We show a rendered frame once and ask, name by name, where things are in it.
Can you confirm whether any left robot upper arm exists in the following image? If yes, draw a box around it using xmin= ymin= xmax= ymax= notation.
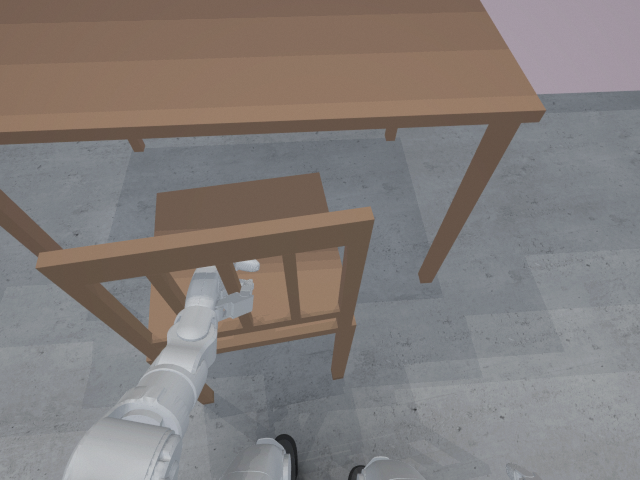
xmin=67 ymin=417 xmax=183 ymax=480

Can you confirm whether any right robot thigh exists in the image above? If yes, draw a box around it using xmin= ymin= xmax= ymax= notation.
xmin=357 ymin=460 xmax=426 ymax=480

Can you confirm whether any robot left hand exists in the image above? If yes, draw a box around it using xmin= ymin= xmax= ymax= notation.
xmin=184 ymin=259 xmax=260 ymax=322

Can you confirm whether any chair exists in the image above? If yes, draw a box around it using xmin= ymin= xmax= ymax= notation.
xmin=35 ymin=172 xmax=375 ymax=405

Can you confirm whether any robot left forearm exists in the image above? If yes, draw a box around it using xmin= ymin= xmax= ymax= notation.
xmin=62 ymin=306 xmax=218 ymax=480

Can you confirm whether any robot thigh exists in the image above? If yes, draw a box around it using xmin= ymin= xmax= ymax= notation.
xmin=219 ymin=444 xmax=291 ymax=480
xmin=357 ymin=460 xmax=426 ymax=480

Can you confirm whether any left robot thigh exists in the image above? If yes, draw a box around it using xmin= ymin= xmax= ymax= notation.
xmin=219 ymin=444 xmax=291 ymax=480

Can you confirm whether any table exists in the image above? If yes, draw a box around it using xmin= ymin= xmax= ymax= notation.
xmin=0 ymin=0 xmax=546 ymax=283

